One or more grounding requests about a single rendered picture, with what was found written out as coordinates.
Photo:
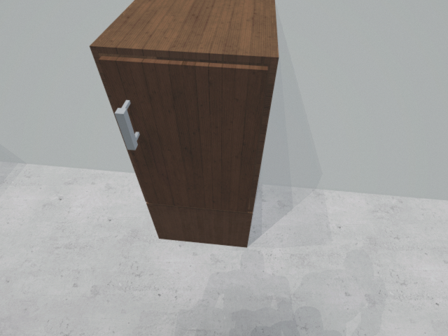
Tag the handle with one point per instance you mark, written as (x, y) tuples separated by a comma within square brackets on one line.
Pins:
[(126, 128)]

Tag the cupboard door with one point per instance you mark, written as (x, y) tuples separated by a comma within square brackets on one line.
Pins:
[(199, 124)]

